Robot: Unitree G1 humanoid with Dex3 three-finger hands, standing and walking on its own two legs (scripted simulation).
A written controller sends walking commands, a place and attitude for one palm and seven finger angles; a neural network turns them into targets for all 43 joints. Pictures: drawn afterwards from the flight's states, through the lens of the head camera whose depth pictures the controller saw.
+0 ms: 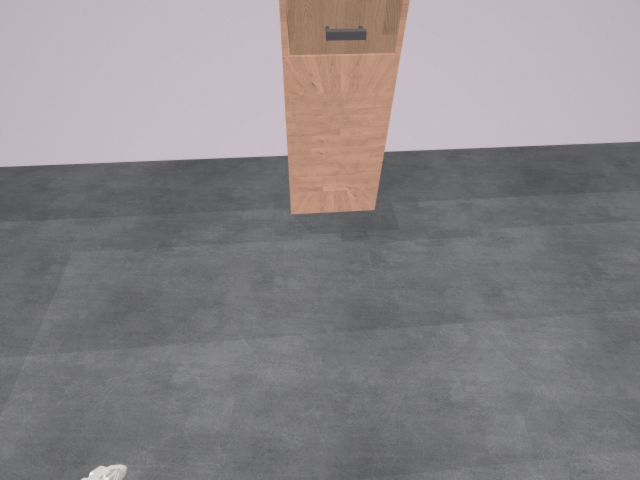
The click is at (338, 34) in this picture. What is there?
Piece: drawer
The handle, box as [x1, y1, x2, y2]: [325, 26, 366, 40]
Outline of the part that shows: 325,27 327,40 365,39 366,31 361,26 359,26 358,29 329,29 328,26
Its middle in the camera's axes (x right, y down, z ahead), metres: +0.07 -0.63 +1.18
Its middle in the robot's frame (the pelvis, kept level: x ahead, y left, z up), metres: +1.31 +0.00 +0.03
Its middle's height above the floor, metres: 0.80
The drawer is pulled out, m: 0.00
